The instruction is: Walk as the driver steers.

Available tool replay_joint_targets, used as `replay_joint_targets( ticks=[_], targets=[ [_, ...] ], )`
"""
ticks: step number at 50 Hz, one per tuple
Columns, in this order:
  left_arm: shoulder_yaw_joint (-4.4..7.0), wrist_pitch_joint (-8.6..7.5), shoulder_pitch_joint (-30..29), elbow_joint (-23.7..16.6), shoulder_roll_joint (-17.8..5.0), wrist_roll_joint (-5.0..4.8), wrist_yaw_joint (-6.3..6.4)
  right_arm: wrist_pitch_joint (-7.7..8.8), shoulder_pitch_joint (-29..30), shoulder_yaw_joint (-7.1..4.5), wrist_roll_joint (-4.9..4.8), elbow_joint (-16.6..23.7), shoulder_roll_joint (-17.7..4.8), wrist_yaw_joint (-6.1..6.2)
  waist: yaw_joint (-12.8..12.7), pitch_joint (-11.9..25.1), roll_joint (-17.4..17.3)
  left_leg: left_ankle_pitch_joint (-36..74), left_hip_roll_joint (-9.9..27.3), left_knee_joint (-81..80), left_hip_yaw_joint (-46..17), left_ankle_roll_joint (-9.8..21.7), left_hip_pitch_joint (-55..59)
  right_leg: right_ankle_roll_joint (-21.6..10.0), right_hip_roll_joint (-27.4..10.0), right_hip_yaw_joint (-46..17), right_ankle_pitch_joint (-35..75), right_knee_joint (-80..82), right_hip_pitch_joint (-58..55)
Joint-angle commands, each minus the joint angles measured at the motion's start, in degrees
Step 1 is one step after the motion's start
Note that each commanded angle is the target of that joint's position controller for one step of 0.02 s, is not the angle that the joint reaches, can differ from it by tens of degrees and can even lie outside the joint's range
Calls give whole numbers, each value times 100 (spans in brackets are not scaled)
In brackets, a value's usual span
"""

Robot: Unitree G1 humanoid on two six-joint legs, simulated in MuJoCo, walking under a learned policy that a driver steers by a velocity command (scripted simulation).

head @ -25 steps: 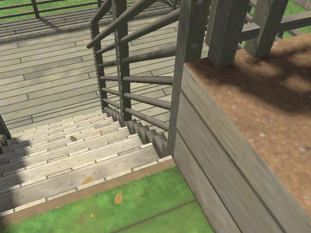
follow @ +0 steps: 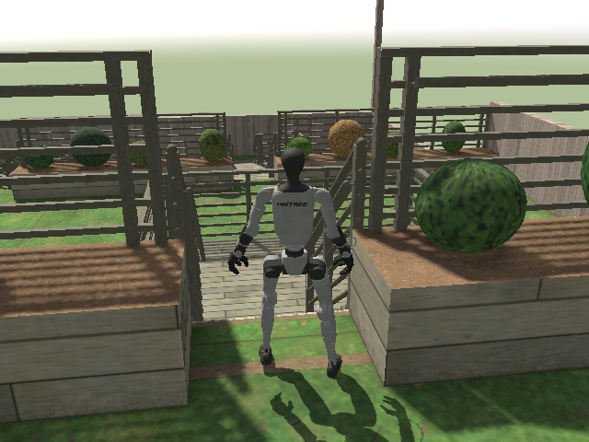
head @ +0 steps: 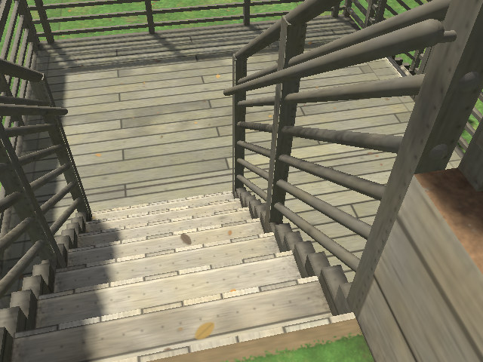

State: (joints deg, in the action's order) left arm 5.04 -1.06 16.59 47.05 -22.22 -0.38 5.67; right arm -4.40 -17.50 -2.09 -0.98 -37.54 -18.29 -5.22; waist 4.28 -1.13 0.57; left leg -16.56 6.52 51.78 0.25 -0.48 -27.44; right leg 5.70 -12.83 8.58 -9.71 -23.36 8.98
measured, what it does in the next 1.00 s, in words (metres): walks ahead, turning left: left foot, then right foot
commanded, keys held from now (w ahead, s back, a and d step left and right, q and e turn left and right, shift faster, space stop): w+q+shift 0.34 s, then w+shift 0.42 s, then w+e+shift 0.24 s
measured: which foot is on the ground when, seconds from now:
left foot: up 0.00-0.04, down 0.06-0.60, up 0.62-0.90, down 0.92-1.00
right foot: down 0.00-0.06, up 0.08-0.62, down 0.64-0.90, up 0.92-1.00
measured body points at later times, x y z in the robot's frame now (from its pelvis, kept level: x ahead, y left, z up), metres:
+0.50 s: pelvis +0.24 +0.11 +0.01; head +0.22 +0.21 +0.45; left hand +0.33 +0.42 -0.11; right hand +0.34 -0.17 -0.05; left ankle +0.06 +0.17 -0.74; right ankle +0.51 +0.00 -0.64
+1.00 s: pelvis +0.60 +0.21 -0.05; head +0.61 +0.24 +0.40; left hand +0.54 +0.46 -0.19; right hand +0.87 +0.08 -0.12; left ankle +0.56 +0.32 -0.74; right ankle +0.57 +0.05 -0.69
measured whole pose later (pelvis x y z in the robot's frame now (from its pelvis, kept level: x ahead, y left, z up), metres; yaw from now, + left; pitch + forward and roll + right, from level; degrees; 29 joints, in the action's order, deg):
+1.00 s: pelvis +0.60 +0.21 -0.05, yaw +23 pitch +1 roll +0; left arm 3.1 0.1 23.0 39.3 -14.6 -2.7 -2.3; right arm 5.9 -9.1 -0.1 -1.3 -35.2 -12.6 0.6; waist -3.9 -0.9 3.9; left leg -29.9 1.0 55.4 1.0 1.1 -28.1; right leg -7.5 4.3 -5.5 -23.3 -69.1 24.5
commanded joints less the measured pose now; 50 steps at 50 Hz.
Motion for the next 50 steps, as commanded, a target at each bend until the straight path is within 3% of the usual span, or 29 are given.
replay_joint_targets(
  ticks=[1,3,4,5,6,7,8,9,10,11,15,17,25,27,30,31,32,33,34,36,40,42,44,45,46,47,48,49,50],
  targets=[
    [223,59,-1533,-672,-1052,-180,54,-15,-1478,-203,-140,-299,-323,-43,996,-433,1031,-63,-92,-981,584,272,1440,-1015,-798,-372,-2101,879,1129],
    [61,150,-1445,-627,-578,-200,54,142,-2331,-288,-85,-775,-332,-120,1208,-533,-357,-232,-700,-2079,363,707,2021,-1152,13,57,-2204,-1659,1212],
    [-73,196,-1439,-782,-143,-150,-43,286,-2150,-275,15,-684,-652,-176,771,-1097,-1651,590,-382,-2503,-1342,1107,1776,-1129,715,-197,-3011,-3664,2531],
    [-193,80,-1791,-1543,179,-156,-5,588,-1432,-400,196,-82,-1671,-305,268,-1308,-3991,-345,80,-4081,-4549,1960,1719,-1056,1801,-860,-3663,-4822,4356],
    [-193,-156,-1618,-1519,-29,-348,-141,768,-894,-388,90,201,-1472,-310,-56,-1139,-3309,-1009,669,-4339,-5346,2241,2074,-1193,1474,-1331,-3150,-5315,4764],
    [-118,-354,-1775,-1693,-33,-104,-319,1192,-951,-337,-50,-89,-1392,-172,-589,-747,-1255,-1031,1189,-4307,-6160,1616,2028,-1217,1222,-1986,-1926,-5567,4636],
    [-119,-424,-1729,-1435,5,13,-427,1233,-913,-305,-136,-76,-1140,-53,-546,-242,37,-1398,1181,-3892,-5362,1180,2173,-1169,929,-1992,-1052,-5260,4261],
    [-83,-438,-1654,-1336,-70,94,-462,1190,-762,-276,-168,-9,-1015,64,-545,-33,256,-1264,952,-3620,-4630,989,2112,-1079,863,-2011,-419,-4752,3943],
    [-35,-471,-1600,-1267,-169,79,-525,1103,-780,-224,-111,-12,-853,210,-532,147,-406,-648,673,-3636,-4047,929,2260,-1055,931,-1976,-114,-4206,3651],
    [108,-300,-1369,-1079,-454,49,-577,1085,-1060,-219,-23,-49,-921,369,-526,141,-165,337,777,-3536,-4116,604,2569,-944,985,-2033,84,-4162,3696],
    [48,-81,-2147,-1394,92,124,-742,878,-1827,-148,-75,-388,-340,680,-200,190,-646,1646,462,-3389,-3019,576,3330,-685,1370,-1632,645,-3268,4042],
    [-14,91,-2125,-1573,451,33,-864,812,-1695,-244,-188,-161,-635,826,-287,-176,-504,-314,473,-3550,-3252,436,2957,-531,1277,-1657,812,-3338,4223],
    [-75,-274,-2622,-1925,746,181,-1276,463,-1876,-275,22,-217,-548,1017,294,-717,-1428,2959,251,-3567,-2077,642,2457,-482,1222,-563,1465,-2004,3712],
    [131,-265,-1815,-1681,329,200,-1270,546,-1236,-423,-20,70,-980,1015,-193,-150,-1774,5017,481,-2893,-2005,768,2308,-561,1312,-592,1441,-3341,2636],
    [431,-143,758,-1123,-582,181,-1052,724,596,-501,-96,641,-1325,1018,-1933,451,-1611,8614,82,-1042,-1545,581,703,-731,1863,187,730,-3068,-798],
    [493,-229,1692,-758,-667,60,-893,749,909,-303,39,493,-863,968,-2532,672,-1133,6248,-531,995,-1325,423,459,-736,1670,19,1433,-1226,-1760],
    [272,-332,2001,-506,-375,-74,-812,855,712,-98,201,355,50,865,-2207,246,307,-444,-1344,3321,-1455,350,-436,-1095,833,-1196,1443,-122,-2046],
    [-31,-411,2426,-343,119,238,-813,1043,300,192,220,443,932,757,-1607,447,1959,-3235,-1927,5301,-2131,525,-1981,-1732,134,-1987,5209,-2271,-2809],
    [-167,-511,2033,-362,601,417,-905,1120,-785,206,-132,259,846,761,-851,1149,1537,-2474,-1535,5245,-2382,657,-2177,-1985,-525,-3178,7081,-1602,-2957],
    [129,-379,1203,-462,5,12,-881,1078,-16,-12,-300,347,-132,700,-527,562,16,-1105,-865,4359,-1424,420,-1997,-2766,-790,-3749,2958,-149,-1307],
    [-54,-254,499,-483,211,-302,-661,844,932,-16,-175,768,-307,588,-177,-671,116,-1120,56,1709,-870,515,-1580,-2617,-65,-2868,965,386,1245],
    [189,-125,321,-798,-389,-224,-709,882,1277,22,-205,800,-143,525,-471,-232,365,-662,-291,68,-255,313,551,-2380,636,-1976,-365,318,2284],
    [56,-193,-632,-1314,-330,23,-784,943,-948,-97,5,-3,-138,551,693,843,66,1483,-656,861,107,258,3158,-2205,906,-1514,1876,-1478,3434],
    [21,-163,-1043,-1560,-88,-200,-746,1006,-1477,-195,80,-99,-389,616,1024,1099,28,2354,-166,-31,-687,503,3609,-1774,1094,-1561,1669,-3003,3353],
    [-37,-69,-1061,-1722,56,-129,-767,1003,-1649,-214,29,-107,-467,687,1138,906,185,2590,-99,-1200,-661,419,3510,-1507,1404,-1384,321,-4121,3153],
    [-232,-48,-576,-1834,825,-170,-799,1077,-1113,-166,140,118,-628,704,614,535,-659,1194,637,-2053,-2044,672,3544,-1373,1875,-1732,-1782,-5426,3944],
    [-384,-103,-31,-1949,1067,-387,-850,1125,-28,-309,117,397,-1078,626,-138,396,-1740,-1257,1584,-2653,-4458,1223,2983,-1429,1830,-2052,-1510,-5367,4721],
    [-344,-75,-119,-1811,759,-319,-863,1091,260,-254,-166,486,-697,600,-129,-160,-928,-1718,1443,-2065,-3920,1170,2613,-1344,1306,-2115,-1010,-4849,5006],
    [-228,-40,-125,-1658,408,-220,-807,1067,530,-176,-122,509,-384,603,-271,-225,-700,-951,1293,-1329,-2980,1053,2343,-1320,1025,-1794,-765,-4632,4880]
  ],
)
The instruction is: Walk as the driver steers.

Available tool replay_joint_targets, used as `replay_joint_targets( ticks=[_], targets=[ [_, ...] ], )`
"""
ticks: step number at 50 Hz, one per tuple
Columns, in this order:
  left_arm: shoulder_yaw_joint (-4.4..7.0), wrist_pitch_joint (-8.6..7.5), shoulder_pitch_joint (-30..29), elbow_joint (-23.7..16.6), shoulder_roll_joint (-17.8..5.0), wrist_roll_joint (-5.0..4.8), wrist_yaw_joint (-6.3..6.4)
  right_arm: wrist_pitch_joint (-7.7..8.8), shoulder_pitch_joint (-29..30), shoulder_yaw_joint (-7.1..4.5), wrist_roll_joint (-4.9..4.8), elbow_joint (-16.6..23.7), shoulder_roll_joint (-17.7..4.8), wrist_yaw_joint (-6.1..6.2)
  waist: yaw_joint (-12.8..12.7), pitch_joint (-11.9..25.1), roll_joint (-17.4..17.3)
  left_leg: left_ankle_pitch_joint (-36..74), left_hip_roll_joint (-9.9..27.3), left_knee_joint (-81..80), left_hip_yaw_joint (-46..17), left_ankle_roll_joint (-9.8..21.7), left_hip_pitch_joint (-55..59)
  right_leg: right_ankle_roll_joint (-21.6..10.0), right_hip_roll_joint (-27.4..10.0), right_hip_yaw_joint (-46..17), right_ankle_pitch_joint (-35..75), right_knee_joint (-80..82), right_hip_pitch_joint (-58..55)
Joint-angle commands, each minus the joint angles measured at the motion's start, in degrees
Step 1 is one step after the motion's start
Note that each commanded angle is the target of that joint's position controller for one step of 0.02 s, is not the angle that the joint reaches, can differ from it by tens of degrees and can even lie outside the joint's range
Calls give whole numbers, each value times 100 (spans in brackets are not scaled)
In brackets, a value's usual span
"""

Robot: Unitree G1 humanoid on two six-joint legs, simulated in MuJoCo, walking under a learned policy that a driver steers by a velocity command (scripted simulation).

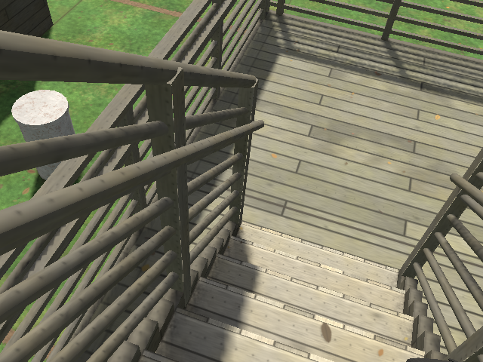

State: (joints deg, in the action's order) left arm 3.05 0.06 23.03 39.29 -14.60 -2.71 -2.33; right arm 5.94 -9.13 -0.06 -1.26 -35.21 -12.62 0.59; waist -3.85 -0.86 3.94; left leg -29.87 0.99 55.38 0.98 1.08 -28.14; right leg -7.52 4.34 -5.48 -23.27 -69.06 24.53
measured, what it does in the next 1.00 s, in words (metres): goes down, turning right: right foot 0.19 m lower, then left foot 0.19 m lower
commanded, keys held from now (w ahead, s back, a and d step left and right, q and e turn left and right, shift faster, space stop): w+e+shift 0.80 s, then w+q+shift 0.20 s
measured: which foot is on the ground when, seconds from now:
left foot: down 0.00-0.14, up 0.16-0.42, down 0.44-0.76, up 0.78-1.00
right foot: up 0.00-0.20, down 0.22-0.44, up 0.46-0.76, down 0.78-1.00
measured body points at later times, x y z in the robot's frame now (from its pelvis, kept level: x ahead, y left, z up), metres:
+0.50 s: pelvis +0.38 -0.05 -0.36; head +0.36 -0.03 +0.09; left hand +0.52 +0.14 -0.50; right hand +0.34 -0.34 -0.45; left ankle +0.42 +0.09 -1.05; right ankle +0.24 -0.15 -0.82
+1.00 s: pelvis +0.62 -0.22 -0.56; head +0.62 -0.26 -0.11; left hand +0.81 -0.04 -0.68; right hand +0.59 -0.54 -0.66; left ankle +0.81 -0.13 -1.13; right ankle +0.57 -0.27 -1.25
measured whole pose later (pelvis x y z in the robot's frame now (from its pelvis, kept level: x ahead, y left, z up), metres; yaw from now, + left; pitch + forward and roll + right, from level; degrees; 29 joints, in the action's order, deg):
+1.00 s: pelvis +0.62 -0.22 -0.56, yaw -45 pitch +1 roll +0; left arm 0.9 -2.3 26.0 44.9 -11.5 -0.1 3.5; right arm -2.6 -4.4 -2.9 -1.0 -37.5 -14.2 1.0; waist -0.9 -1.9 -3.5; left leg -8.2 -5.2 87.6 -15.4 -2.9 -49.5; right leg -5.5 7.2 -1.7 -27.6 -53.1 25.9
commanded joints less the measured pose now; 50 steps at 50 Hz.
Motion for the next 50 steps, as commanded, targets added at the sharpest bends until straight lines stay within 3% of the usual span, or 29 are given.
replay_joint_targets(
  ticks=[1,3,6,9,10,11,12,13,15,18,22,23,24,26,27,29,30,33,34,36,37,39,40,41,44,45,46,47,50],
  targets=[
    [43,-31,-398,-890,-527,224,13,-89,-422,-459,50,50,-1197,143,320,-80,-1011,1358,1839,-1811,-2988,904,1899,-15,-674,-211,1041,-42,2663],
    [219,43,-77,-480,-952,249,-31,-34,262,-75,74,174,-45,373,111,-367,-788,253,640,-383,-322,24,83,145,-579,153,4190,2276,1340],
    [170,49,1789,303,-253,25,-170,-18,907,-200,146,-166,-886,356,-892,579,-1068,228,757,72,256,119,-2162,508,-255,1085,6114,1101,-3285],
    [281,99,4563,878,-452,414,65,34,2640,-331,-167,605,-884,266,-2791,-232,1642,-686,-117,6104,744,-523,-4274,-721,-534,763,4263,3373,-5138],
    [-1,-179,4293,909,-61,513,48,44,2927,-218,-145,839,-468,317,-2505,-1263,1409,-1786,-390,7512,463,-237,-4962,-771,-664,391,3282,3926,-4043],
    [-109,-345,3253,735,-238,388,77,72,2196,-72,77,1053,117,295,-1097,-1255,716,-1309,-365,7609,228,15,-5124,-445,-614,202,4654,3061,-3134],
    [-71,-292,1726,405,-639,65,201,71,73,70,313,1005,248,180,878,-594,717,318,-37,4562,-467,331,-4950,-432,-553,-1319,4747,3011,-2498],
    [298,-124,35,-230,-1584,179,326,136,-332,34,198,888,-346,15,1345,-449,869,1440,401,1805,-795,330,-3475,-1136,-1338,-2905,1834,4063,-651],
    [263,-329,-939,-589,-1090,277,403,335,-445,-413,233,260,-1396,-33,1269,-68,-607,4326,733,1290,-1227,147,-1401,-925,-1278,-2886,2462,2755,756],
    [107,-505,-350,76,-581,-109,653,135,-533,-321,38,190,-1119,-135,982,57,-1077,6958,473,-803,-884,-253,2081,-569,-476,-1469,-724,1375,3071],
    [25,-127,-1464,70,-242,95,406,-13,-4211,-594,174,-1040,-1154,-189,2769,761,-980,5122,754,-2245,-1107,107,4519,188,395,-922,1474,-4141,2117],
    [-63,-211,-309,-13,445,-31,290,21,-3844,-513,101,-1240,-962,-305,1679,383,-3025,4854,995,-1056,-1762,51,4698,125,977,-1206,-1555,-5433,4090],
    [-126,-329,327,121,520,-63,334,79,-2866,-499,-181,-1093,-850,-343,854,-120,-3503,6007,1673,-1067,-2718,361,4167,93,403,-987,-1472,-5777,4993],
    [-57,-323,-98,229,421,-112,464,173,-2258,-224,-271,-1171,394,-293,417,-391,-1040,4418,1262,-1404,-1995,130,2937,-185,-281,-541,224,-4561,5297],
    [-162,-311,-292,-480,419,302,314,265,-1363,-304,-249,-899,-400,-117,-241,-1105,-1281,4119,1984,-1613,-2675,235,862,12,-440,-368,1103,-2505,4740],
    [-132,-251,-665,-452,475,328,197,236,-755,-153,143,-1036,-269,307,-144,-1451,248,2724,1914,-1139,-2421,170,-1750,485,-551,-131,2540,-1042,2653],
    [-98,-27,-392,-384,876,481,178,87,-878,-458,246,-1261,-1452,301,-247,-860,31,2162,2176,-1405,-2545,415,-1691,578,-149,700,2671,-2742,1890],
    [-56,-196,-1535,-1069,250,524,-212,186,-1522,-171,-86,-1286,-516,473,534,-1417,-197,94,1111,-342,-785,-131,-767,118,-466,162,6092,1448,2682],
    [-86,-122,-1538,-1137,415,369,-356,67,-733,-457,-82,-1142,-1438,456,44,-919,-1145,-273,1419,-580,-1307,131,-1023,96,-700,313,5618,1442,1435],
    [240,140,-530,-836,-334,-99,-107,-5,-216,-522,-56,-1382,-1553,228,-374,-525,-1811,1563,1812,217,-1087,400,-827,334,-576,818,3368,1170,241],
    [468,132,1078,-291,-1012,-40,-98,34,134,-471,-66,-1342,-1348,55,-863,318,-1546,3784,1372,1961,-300,223,-549,9,-621,725,3663,1340,-1424],
    [578,-128,3092,540,-1220,145,-85,-222,242,-466,174,-1310,-970,251,-1918,147,491,-709,-446,6536,960,-475,-2065,-114,-688,130,4449,3711,-3985],
    [326,-249,2172,562,-1182,383,-42,-41,133,-374,354,-862,-311,357,-1006,-607,2227,-1511,-530,7114,108,-335,-2917,-191,-565,-315,6931,3309,-3330],
    [-9,-358,2040,384,-632,391,-104,-52,-1270,-419,464,-767,-446,308,-11,335,2406,-1320,-556,6631,-867,-121,-3287,-148,-915,-2054,8928,3119,-4113],
    [100,-221,-609,-210,-795,102,211,-292,-1110,-389,14,-688,-496,126,1119,887,-984,1217,131,3485,-1145,-387,-2353,-560,-2029,-2532,5771,3253,-1407],
    [154,-248,-368,-254,-1024,159,451,-670,-837,-301,132,-255,-77,133,1116,935,-1077,1411,187,3550,-1127,-474,-2158,-434,-2323,-3667,5284,3290,-841],
    [-151,-262,-444,78,-236,310,485,-789,-581,-289,-2,-531,-86,213,1069,1231,-1421,2013,379,3256,-1511,-725,-1657,-603,-2241,-2971,6392,2942,-665],
    [183,-352,-256,-333,-1327,373,634,-939,-608,-284,83,-95,-295,160,814,1142,-890,1793,-214,4306,-1587,-546,-2104,-623,-2518,-3619,6811,3033,-925],
    [118,-500,263,-51,-857,178,836,-1122,-604,-382,-11,-115,-629,-152,942,664,-683,3390,-604,2974,-2324,-322,-2194,0,-1714,-1810,2914,2539,-437]
  ],
)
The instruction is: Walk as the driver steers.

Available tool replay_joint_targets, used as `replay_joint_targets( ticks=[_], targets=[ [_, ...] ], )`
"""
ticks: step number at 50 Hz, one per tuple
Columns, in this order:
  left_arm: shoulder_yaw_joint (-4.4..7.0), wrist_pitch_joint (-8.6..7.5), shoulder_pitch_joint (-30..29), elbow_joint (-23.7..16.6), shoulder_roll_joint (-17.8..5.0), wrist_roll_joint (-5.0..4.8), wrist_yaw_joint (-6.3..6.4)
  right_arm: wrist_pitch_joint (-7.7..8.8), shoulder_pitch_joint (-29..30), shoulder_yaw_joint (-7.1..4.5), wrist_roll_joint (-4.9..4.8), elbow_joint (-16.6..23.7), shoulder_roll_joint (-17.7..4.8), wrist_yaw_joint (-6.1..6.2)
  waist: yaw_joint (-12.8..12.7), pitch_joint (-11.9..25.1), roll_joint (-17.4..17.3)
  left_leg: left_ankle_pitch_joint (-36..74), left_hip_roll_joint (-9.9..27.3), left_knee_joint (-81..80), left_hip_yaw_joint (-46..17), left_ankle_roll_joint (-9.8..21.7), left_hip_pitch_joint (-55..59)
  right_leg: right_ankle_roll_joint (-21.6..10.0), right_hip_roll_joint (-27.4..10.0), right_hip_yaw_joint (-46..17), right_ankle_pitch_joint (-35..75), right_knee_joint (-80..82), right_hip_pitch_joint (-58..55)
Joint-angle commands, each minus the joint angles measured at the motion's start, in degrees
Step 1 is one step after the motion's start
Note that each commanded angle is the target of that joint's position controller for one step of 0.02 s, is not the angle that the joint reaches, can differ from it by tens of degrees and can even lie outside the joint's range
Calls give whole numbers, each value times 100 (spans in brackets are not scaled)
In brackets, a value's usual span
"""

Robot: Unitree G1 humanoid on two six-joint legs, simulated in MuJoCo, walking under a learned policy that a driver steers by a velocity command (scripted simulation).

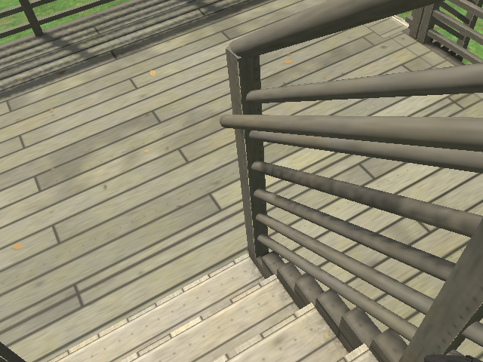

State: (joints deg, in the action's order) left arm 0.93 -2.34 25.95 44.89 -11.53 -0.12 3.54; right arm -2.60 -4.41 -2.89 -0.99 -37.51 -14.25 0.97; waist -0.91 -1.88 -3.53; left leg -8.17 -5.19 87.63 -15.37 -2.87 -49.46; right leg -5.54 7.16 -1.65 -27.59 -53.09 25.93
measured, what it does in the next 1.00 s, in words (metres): goes down, turning left: left foot 0.19 m lower, then right foot 0.19 m lower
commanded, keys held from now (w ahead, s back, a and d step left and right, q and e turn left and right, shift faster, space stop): w+q+shift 0.84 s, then w+shift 0.16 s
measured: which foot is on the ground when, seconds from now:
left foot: up 0.00-0.34, down 0.36-0.66, up 0.68-1.00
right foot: down 0.00-0.34, up 0.36-0.64, down 0.66-1.00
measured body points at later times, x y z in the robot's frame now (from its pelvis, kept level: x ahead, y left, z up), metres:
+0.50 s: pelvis +0.25 +0.15 -0.21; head +0.30 +0.13 +0.23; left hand +0.39 +0.43 -0.25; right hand +0.25 -0.13 -0.35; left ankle +0.11 +0.22 -0.88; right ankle +0.34 +0.04 -0.77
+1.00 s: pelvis +0.60 +0.34 -0.48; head +0.58 +0.31 -0.03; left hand +0.34 +0.37 -0.62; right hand +0.89 +0.32 -0.56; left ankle +0.62 +0.51 -1.15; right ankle +0.52 +0.09 -1.02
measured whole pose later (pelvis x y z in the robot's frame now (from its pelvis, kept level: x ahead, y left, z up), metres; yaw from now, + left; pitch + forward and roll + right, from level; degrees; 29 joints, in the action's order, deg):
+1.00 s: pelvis +0.60 +0.34 -0.48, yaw +49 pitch -2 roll -4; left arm 2.1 -5.8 34.7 64.0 -7.6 -0.6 2.6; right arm 2.0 -11.0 -2.5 -2.1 -39.6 -13.1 -1.6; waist -4.3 2.9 -4.8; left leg 18.4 0.6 54.3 -2.8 5.2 -39.1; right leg -1.1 -0.1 7.2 -44.7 -78.9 6.2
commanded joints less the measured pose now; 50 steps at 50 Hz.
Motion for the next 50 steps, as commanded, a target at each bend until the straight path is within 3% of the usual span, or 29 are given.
replay_joint_targets(
  ticks=[1,4,5,7,12,15,16,17,18,19,20,22,23,24,26,28,30,32,33,34,35,37,39,40,42,43,46,48,50],
  targets=[
    [308,-238,-224,-682,-979,-170,303,-277,-970,-50,52,203,-300,-296,688,466,202,1703,44,-658,-498,7,48,-159,-1825,-1821,2219,901,-235],
    [334,-72,-384,-923,-883,-75,480,-117,-439,-32,289,451,-293,-423,492,-54,1037,2649,33,-2227,440,-60,826,-37,-1580,-550,2928,740,399],
    [240,-10,-559,-991,-611,12,512,-46,-2,-27,164,637,-281,-401,418,-107,1183,3159,214,-2980,569,-261,1261,-21,-1419,-120,2497,763,598],
    [517,-82,-369,-1079,-1412,-147,614,-135,-242,36,235,548,-242,-553,276,-60,833,3166,373,-3506,900,118,1407,29,-1988,-465,2346,440,275],
    [423,17,140,-998,-1029,-219,249,-15,383,-164,40,537,-692,-638,-471,-357,1186,1984,606,-3626,724,344,-1086,114,-2708,-821,2288,-1100,-1845],
    [639,-73,-1181,-1191,-1829,-279,226,-43,-1085,-337,75,398,-1063,-553,608,534,2305,1804,484,-2712,2102,651,1821,279,-2972,-491,4368,-1857,-297],
    [577,-92,-1755,-997,-1688,-142,-162,3,-3138,-544,-420,-569,-1102,-291,1429,1092,1971,1741,299,-2845,2254,848,4630,550,-2250,549,2559,-3167,1259],
    [532,-117,-2923,-1457,-1430,-197,-220,187,-4887,-672,-255,-1063,-1473,-210,2644,785,126,2230,225,-4037,2198,1359,6431,911,-1367,1189,1205,-6521,2889],
    [252,-71,-3544,-1790,-606,-24,-135,286,-4784,-460,-50,-1145,-959,-349,2854,-322,-1329,1397,198,-6157,1854,1639,5656,676,-610,1281,-1968,-8676,3399],
    [63,-251,-3370,-2512,20,129,-11,546,-4149,-307,184,-1090,-1091,-437,1672,-790,-2143,5280,406,-4739,440,1721,5821,620,-558,645,-2585,-8784,4933],
    [-62,-424,-2552,-2467,86,201,-38,588,-4046,-256,-62,-1078,-809,-304,845,-130,-988,4262,560,-4494,-784,1890,6561,550,-961,-114,-1870,-6936,5681],
    [-64,-632,-2327,-2046,-21,209,-17,560,-3214,-287,-48,-842,-880,-187,180,788,1508,1893,964,-4627,-1659,1865,5498,349,-1358,-447,-420,-5214,4909],
    [-102,-671,-1418,-1970,-86,-47,-87,630,-2383,-440,23,-556,-1567,-135,-525,1258,678,2548,1933,-4710,-3399,2616,4962,552,-1452,-1168,497,-3876,4521],
    [65,-603,-1588,-1840,-768,-226,-115,644,-1711,-467,-12,-341,-1554,10,-599,787,836,872,2195,-5100,-3903,2708,3508,827,-1623,-1591,1344,-2277,3645],
    [204,-410,-2088,-1569,-1110,-6,-99,770,-1379,-338,-17,-304,-1129,85,-428,272,1197,867,1260,-4406,-2536,2364,1997,889,-1181,-949,2596,-1515,1872],
    [167,-462,-2350,-1593,-995,222,-312,833,-1641,-227,-402,-610,-638,265,-29,-175,1243,-1280,-150,-3757,-915,1726,732,732,-962,-685,6459,1448,-371],
    [216,-264,-1874,-1567,-465,-59,-449,511,-2368,-219,-297,-1073,-617,293,95,295,-172,-1082,-210,-3510,-1014,1723,1155,894,-387,-331,4939,1545,-1877],
    [683,-388,1778,-353,-1466,-238,-438,549,-873,-261,-210,-959,-744,157,-1962,1312,-1280,640,-419,-530,-659,1085,1006,705,-833,-298,5716,602,-4362],
    [814,-472,3637,481,-1709,-32,-401,685,-418,-235,-172,-876,-441,-3,-2841,1086,108,257,-872,1804,-344,628,650,577,-1090,-290,5481,1716,-5254],
    [590,-470,3663,798,-961,45,-465,827,-774,-73,-134,-604,393,-28,-2466,332,1760,-3746,-1363,4138,-530,699,-607,546,-1505,-828,4626,1556,-5286],
    [434,-517,2469,624,-784,194,-566,919,-2101,95,-176,-564,994,34,-982,215,2885,-4099,-1026,4723,-793,866,-1740,24,-2286,-1933,7365,514,-4945],
    [366,-432,789,389,-413,-291,-628,774,-2375,47,-231,-494,700,166,210,-272,368,-2581,150,3032,114,973,-1806,-331,-2550,-2504,5969,1373,-3108],
    [321,-629,398,662,-254,-346,-528,757,-1709,243,-135,-68,920,177,505,-879,565,-1586,974,1894,-166,1112,-2516,-222,-3133,-3590,4289,1323,-1427],
    [315,-603,22,733,-392,-71,-299,564,-1241,223,-28,85,561,81,628,-1265,-229,-412,1046,284,-204,894,-1771,-74,-3040,-3198,3207,1592,171],
    [353,-440,-449,917,-908,212,-85,370,-1476,88,-66,-74,351,-22,747,-1007,420,751,919,12,581,548,-313,-180,-2499,-2217,1793,1479,1230],
    [165,-503,-660,777,-343,131,-31,416,-1275,-57,-145,83,-138,-131,664,-1160,208,2156,1064,-1479,43,700,-285,128,-2056,-1687,999,1308,1238],
    [168,-538,-153,970,-667,-19,92,409,-132,48,-59,420,9,-370,134,-1187,534,4266,567,-3406,1131,488,2174,-114,-1496,-309,-54,1453,2076],
    [359,-573,-609,1343,-1202,-132,-7,354,-2003,-250,-138,-263,-639,-233,1011,-538,1842,3026,568,-2372,1620,617,2820,-109,-1867,-537,2564,-268,1049],
    [378,-472,-936,1233,-1002,-33,-193,427,-4725,-562,-94,-1341,-1036,-162,2100,188,69,2209,216,-3596,2232,1151,6261,352,-1345,538,5104,-4198,2061]
  ],
)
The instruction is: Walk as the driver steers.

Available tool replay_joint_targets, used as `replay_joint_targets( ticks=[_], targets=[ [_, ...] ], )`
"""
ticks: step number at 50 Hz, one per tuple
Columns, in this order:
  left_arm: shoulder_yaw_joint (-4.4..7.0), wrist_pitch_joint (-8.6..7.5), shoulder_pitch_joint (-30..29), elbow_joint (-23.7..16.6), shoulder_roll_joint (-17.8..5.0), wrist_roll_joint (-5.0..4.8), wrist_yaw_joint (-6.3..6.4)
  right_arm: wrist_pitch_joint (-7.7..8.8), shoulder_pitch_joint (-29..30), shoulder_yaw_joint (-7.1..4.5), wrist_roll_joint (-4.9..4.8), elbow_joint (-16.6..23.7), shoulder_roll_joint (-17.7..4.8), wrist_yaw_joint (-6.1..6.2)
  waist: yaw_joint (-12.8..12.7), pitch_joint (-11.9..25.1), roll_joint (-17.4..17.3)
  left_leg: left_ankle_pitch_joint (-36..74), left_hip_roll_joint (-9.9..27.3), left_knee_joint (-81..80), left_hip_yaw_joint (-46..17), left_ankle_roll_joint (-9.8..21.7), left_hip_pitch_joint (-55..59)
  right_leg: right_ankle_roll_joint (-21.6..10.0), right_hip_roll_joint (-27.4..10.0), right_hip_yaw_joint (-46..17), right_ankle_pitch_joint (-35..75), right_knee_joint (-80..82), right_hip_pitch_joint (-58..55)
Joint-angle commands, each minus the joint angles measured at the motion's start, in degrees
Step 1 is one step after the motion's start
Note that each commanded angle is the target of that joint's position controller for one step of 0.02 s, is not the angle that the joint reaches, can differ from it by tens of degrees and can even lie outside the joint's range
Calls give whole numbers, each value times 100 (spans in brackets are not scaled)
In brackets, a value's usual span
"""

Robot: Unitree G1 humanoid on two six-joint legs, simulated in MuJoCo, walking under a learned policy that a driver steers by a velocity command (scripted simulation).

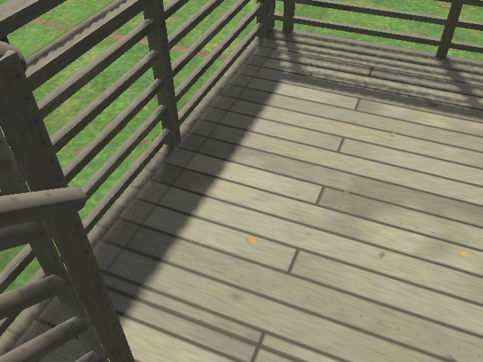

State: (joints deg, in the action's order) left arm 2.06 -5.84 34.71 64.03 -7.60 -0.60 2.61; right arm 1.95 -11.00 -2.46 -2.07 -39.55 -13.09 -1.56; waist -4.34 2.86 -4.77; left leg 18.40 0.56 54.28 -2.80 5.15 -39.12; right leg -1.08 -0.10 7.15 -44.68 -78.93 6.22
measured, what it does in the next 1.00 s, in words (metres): goes down, turning right: left foot 0.19 m lower, then right foot 0.19 m lower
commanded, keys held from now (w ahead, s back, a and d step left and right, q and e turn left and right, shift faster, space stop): w+shift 0.16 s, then w+e+shift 0.84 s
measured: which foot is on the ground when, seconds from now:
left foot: up 0.00-0.02, down 0.04-0.34, up 0.36-0.62, down 0.64-1.00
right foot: down 0.00-0.00, up 0.02-0.34, down 0.36-0.64, up 0.66-1.00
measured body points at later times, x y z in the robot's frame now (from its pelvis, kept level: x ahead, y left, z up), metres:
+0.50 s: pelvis +0.43 -0.06 -0.30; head +0.42 -0.03 +0.15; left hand +0.26 +0.15 -0.45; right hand +0.67 -0.28 -0.33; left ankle +0.53 +0.08 -0.91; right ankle +0.31 -0.13 -0.97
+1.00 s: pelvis +0.87 -0.18 -0.46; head +0.89 -0.21 -0.01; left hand +1.23 -0.14 -0.49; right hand +0.66 -0.36 -0.60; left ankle +0.71 +0.06 -1.14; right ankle +0.98 -0.34 -1.14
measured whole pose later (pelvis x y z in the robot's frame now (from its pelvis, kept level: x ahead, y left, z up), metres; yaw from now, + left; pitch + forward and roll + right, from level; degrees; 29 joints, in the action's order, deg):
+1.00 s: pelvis +0.87 -0.18 -0.46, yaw -34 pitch +3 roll +3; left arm 3.8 -2.0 -2.9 32.7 -16.7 -2.0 -3.4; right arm 4.0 -27.1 -3.7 0.2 -55.8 -14.2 3.0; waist 3.9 -0.7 0.9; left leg -30.2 1.9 29.6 13.2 -3.6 8.7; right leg -7.2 -1.3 4.8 -5.8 -46.6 43.5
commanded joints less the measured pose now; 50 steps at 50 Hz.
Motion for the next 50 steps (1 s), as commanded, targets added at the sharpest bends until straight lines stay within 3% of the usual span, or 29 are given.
replay_joint_targets(
  ticks=[1,2,3,4,6,7,8,9,11,12,15,16,17,18,19,20,21,24,27,30,32,33,34,35,36,39,40,47,50],
  targets=[
    [398,-270,-2510,-873,-1754,-130,-102,26,-5388,-488,100,-1699,-783,45,3346,-287,-1278,294,-53,-1485,765,716,6659,169,69,-1,3685,-4887,5349],
    [366,-335,-2357,-1145,-1234,15,-25,161,-4165,-141,2,-1614,69,-11,2482,-1082,-1227,-371,212,-2753,-74,814,4963,19,340,-284,941,-5022,5231],
    [274,-434,-1180,-1354,-624,-61,66,389,-3383,59,87,-1378,170,-121,1104,-908,-1262,1481,483,-1430,-1411,867,5010,-330,362,-1849,776,-4202,5641],
    [211,-484,-576,-1305,-389,-82,43,418,-2757,-104,68,-1248,-63,-197,489,-468,-144,1244,1082,-1325,-2282,1287,4637,-378,170,-2032,1293,-3004,5653],
    [344,-231,-1069,-1445,-794,-15,83,497,-1059,-172,61,-919,-321,-129,-351,-320,1616,-1639,1039,-2233,-1952,1101,2211,-334,-407,-1680,3095,186,4458],
    [235,-92,-1822,-1793,-505,-181,112,416,-399,-346,412,-737,-1005,94,-410,-880,467,-1458,2010,-2085,-3395,1637,686,172,-789,-1698,2762,778,4222],
    [265,72,-1676,-1523,-699,-129,35,419,-985,-326,506,-843,-774,261,-78,-631,905,-889,1960,-1557,-3874,1773,743,429,-728,-1671,3428,248,4057],
    [298,77,-1910,-1695,-845,-173,-161,491,-1452,-174,325,-1053,-236,449,-15,-452,800,-1883,1412,-1193,-3119,1196,1290,246,-893,-2241,4818,1455,4366],
    [166,240,-2193,-1598,-610,103,-464,502,-1221,-122,-73,-1076,-478,782,-95,-507,782,-3750,383,-1038,-1058,678,-689,176,-499,-1308,7603,3370,1680],
    [156,325,-1917,-1472,-631,-14,-532,507,-1018,-128,-56,-1028,-726,817,-269,-372,780,-4034,289,-906,-703,511,-1219,182,-255,-984,7694,3249,545],
    [289,431,-24,-796,-1132,16,-522,509,-490,-174,-46,-1051,-486,452,-920,-50,282,-2910,388,1613,-207,202,-163,47,207,-131,6351,2256,-151],
    [413,504,2160,-175,-1320,203,-445,505,514,-261,14,-919,-694,314,-2028,347,400,-222,404,4081,3,-24,-575,-651,13,-212,4954,2902,-1735],
    [317,370,3385,276,-1123,216,-532,554,1111,-287,-47,-699,-452,227,-2721,-4,1711,-2688,-314,7729,685,-347,-1691,-1271,-315,-500,5845,4224,-2591],
    [129,343,2957,494,-630,163,-558,590,1495,-74,168,-252,290,349,-2242,-1220,2646,-6239,-855,9466,1035,-320,-2984,-1376,-275,-906,5969,4684,-1660],
    [-165,160,1915,62,-234,115,-472,711,555,120,46,347,705,333,-655,-1241,3381,-6308,-760,8427,39,-140,-4359,-1372,-106,-2505,8207,3823,-2161],
    [-2,199,722,-233,-646,34,-456,898,-223,192,23,307,734,270,309,-714,1895,-5525,-195,5813,-452,94,-4459,-1748,-728,-4307,5082,4461,-2104],
    [1,23,180,-625,-667,-2,-503,998,84,15,-118,46,186,233,277,-754,142,-4469,52,4474,-590,306,-3868,-1640,-840,-4252,4236,4341,-1080],
    [208,-308,-2337,-1405,-1566,372,10,757,343,-86,-51,81,-281,364,1414,-977,-720,-1504,291,1812,-682,-766,1183,-2018,-1027,-5236,2892,4439,4784],
    [106,-248,-1408,-1139,-795,-350,188,706,311,92,120,-7,17,222,1081,-1047,-308,1387,-53,-1523,44,-843,3301,-1193,606,-2865,1700,3154,4998],
    [8,47,-1090,-1030,-466,-177,80,484,-407,-138,-50,-138,-145,34,1192,-448,858,823,430,-3829,-362,-555,3892,-868,627,-2754,1685,753,2671],
    [105,30,-833,-997,-396,-159,-148,525,-2040,-249,345,-712,-409,-16,1564,269,412,826,1119,-2581,-820,-182,5997,-679,1100,-2477,628,-2096,3736],
    [-65,-37,-13,-1276,94,-283,-258,628,-1916,-200,542,-764,-429,-45,935,859,-1276,2327,1659,-628,-1068,-138,7687,-791,650,-2624,240,-3234,5680],
    [-154,-49,200,-1541,-79,-373,-202,610,-1909,-369,315,-775,-908,-62,879,1602,-2267,910,2288,-1070,-2467,396,8101,-610,294,-2245,457,-4253,6551],
    [-203,-35,-479,-1962,-151,-351,-131,609,-2205,-514,137,-1005,-1182,-93,976,1708,-1648,-3145,2848,-2439,-4062,1124,7614,-521,19,-1751,1035,-4372,7064],
    [12,7,-1747,-2184,-433,-337,-66,612,-1724,-289,237,-979,-240,-3,984,701,138,-4769,2727,-3239,-4081,966,6303,-622,-221,-1842,2300,-3125,7160],
    [20,289,-2266,-2604,-240,-220,-296,492,-556,32,186,-1266,398,190,57,-1005,769,-1714,2110,-3209,-1863,349,2463,-185,-844,-1798,2604,-1565,5657],
    [15,323,-2401,-2875,-227,-264,-368,413,-189,42,266,-1259,321,219,-139,-1078,183,-1863,1617,-3547,-1001,32,1559,-125,-970,-1626,2883,-614,4837],
    [94,400,-3635,-3404,-739,-76,-589,376,-794,-285,172,-1073,-1131,522,346,-707,336,2170,1171,-3597,1130,-474,3368,-472,-49,96,4277,3088,3131],
    [517,343,-1797,-2912,-1724,-189,-692,295,-639,-349,283,-773,-1427,466,-773,407,-440,4660,1223,-806,1106,-477,3218,-1040,529,174,3872,3494,222]
  ],
)
Velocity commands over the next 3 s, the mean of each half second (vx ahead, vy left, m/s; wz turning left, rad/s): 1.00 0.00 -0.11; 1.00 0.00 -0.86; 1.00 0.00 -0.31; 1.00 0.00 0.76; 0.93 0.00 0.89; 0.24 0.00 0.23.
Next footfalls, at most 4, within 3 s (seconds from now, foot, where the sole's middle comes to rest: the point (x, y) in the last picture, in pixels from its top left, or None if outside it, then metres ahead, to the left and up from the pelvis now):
0.04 left None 0.11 0.09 -0.82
0.36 right None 0.35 -0.13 -1.01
0.64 left None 0.73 0.04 -1.20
1.02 right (360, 318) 1.01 -0.35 -1.20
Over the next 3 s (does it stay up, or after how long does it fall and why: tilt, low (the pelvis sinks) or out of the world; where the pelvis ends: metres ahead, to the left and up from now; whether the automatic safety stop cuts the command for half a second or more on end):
stays up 2.31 -0.77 -0.43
